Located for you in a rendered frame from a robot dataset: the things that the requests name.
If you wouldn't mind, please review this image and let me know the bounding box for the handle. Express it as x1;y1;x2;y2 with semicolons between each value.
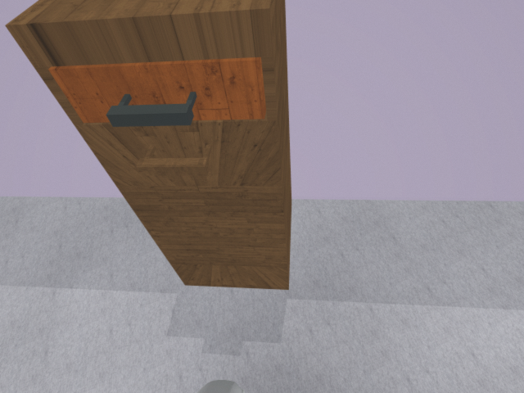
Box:
106;92;197;127
136;158;210;176

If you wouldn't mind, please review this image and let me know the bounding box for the cabinet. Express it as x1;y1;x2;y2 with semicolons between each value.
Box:
5;0;291;290

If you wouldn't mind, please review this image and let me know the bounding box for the drawer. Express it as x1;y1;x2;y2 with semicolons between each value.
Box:
48;57;266;123

